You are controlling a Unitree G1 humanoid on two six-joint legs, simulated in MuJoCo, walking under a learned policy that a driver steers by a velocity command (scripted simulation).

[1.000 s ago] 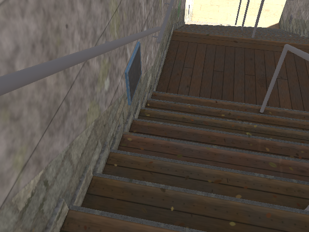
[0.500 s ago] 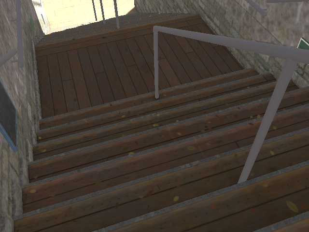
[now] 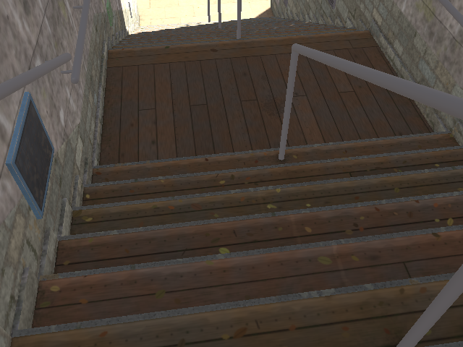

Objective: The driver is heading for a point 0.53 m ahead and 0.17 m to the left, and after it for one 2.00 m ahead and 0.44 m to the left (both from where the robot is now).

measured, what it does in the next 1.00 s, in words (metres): goes down: left foot 0.16 m lower, then right foot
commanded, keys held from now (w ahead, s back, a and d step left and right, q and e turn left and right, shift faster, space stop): w+q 0.14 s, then q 0.36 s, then e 0.50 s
